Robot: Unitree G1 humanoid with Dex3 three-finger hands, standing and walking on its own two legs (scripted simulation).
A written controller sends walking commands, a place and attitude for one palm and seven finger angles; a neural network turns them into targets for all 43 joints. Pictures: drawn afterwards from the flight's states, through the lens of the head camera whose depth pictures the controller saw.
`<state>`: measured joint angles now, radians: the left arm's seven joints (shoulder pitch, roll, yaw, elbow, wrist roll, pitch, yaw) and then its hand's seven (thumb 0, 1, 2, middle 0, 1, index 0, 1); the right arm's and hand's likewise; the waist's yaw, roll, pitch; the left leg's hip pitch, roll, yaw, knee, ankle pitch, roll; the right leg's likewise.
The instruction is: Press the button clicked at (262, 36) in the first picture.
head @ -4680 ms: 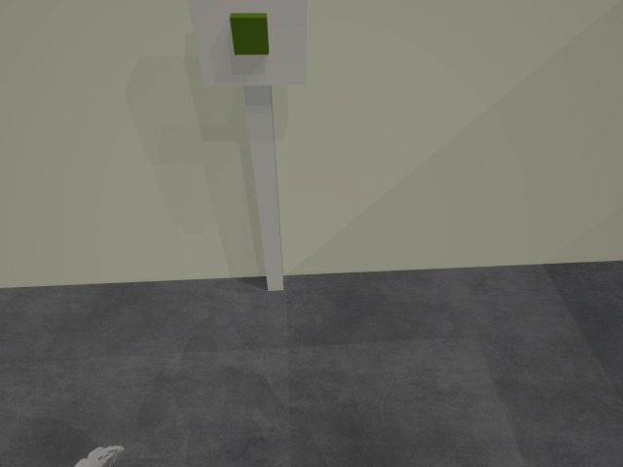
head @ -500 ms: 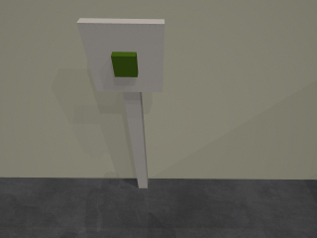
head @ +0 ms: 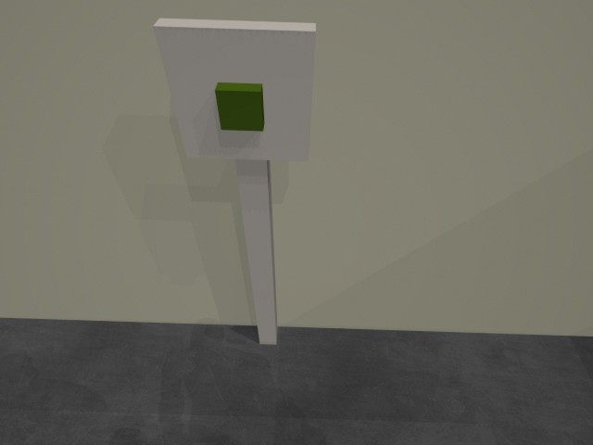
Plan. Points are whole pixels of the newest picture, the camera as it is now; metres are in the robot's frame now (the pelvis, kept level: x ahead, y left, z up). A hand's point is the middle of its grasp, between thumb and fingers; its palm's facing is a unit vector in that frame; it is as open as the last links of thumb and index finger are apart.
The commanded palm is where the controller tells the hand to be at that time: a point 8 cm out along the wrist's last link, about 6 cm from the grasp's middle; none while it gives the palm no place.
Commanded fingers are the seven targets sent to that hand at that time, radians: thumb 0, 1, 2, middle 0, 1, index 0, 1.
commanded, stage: look again from close up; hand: left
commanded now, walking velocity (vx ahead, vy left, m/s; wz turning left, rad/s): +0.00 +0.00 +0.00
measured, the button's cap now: (241, 106) +0.55 +0.11 +0.19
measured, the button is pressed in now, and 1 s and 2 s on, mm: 0 0 0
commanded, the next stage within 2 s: shuffle to correct the standing spot in 0.26 s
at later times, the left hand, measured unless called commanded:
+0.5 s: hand out of the picture -0.03 +0.17 -0.18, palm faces +0.01 -0.99 -0.14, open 7.4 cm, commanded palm none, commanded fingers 0.00 0.90 0.90 -0.20 -0.30 -0.20 -0.30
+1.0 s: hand out of the picture +0.01 +0.12 -0.18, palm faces -0.03 -1.00 -0.07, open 7.4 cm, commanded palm none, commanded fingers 0.00 0.90 0.90 -0.20 -0.30 -0.20 -0.30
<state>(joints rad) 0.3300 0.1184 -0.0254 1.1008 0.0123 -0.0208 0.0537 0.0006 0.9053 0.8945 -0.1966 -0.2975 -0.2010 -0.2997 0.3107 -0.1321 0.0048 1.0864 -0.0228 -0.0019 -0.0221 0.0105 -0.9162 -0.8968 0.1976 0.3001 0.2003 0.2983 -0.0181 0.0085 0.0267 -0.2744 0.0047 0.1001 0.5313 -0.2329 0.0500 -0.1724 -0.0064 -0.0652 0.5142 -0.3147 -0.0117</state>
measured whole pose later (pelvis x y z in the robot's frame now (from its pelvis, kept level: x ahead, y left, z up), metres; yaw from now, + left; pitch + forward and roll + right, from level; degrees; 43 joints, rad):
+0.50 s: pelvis -0.01 +0.01 +0.00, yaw +0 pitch -1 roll +0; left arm 0.38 0.16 -0.01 1.06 0.03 0.01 0.03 0.00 0.91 0.89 -0.19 -0.30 -0.20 -0.30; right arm 0.29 -0.15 0.00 1.07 -0.02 0.00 -0.02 0.00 -0.91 -0.90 0.20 0.30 0.20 0.30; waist 0.00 -0.05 -0.01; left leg -0.27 -0.01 0.11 0.48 -0.19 0.07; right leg -0.19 -0.02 -0.06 0.50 -0.29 -0.01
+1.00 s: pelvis +0.03 -0.03 +0.00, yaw -3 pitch +0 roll -1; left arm 0.37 0.14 0.04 1.06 0.04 0.04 -0.01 0.00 0.91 0.89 -0.19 -0.30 -0.20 -0.30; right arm 0.32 -0.11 -0.03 1.06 -0.03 -0.04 -0.04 0.00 -0.91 -0.90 0.20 0.30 0.20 0.30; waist -0.01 -0.06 0.00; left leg -0.25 0.06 0.15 0.52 -0.26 0.04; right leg -0.41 -0.02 -0.06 0.94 -0.39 -0.03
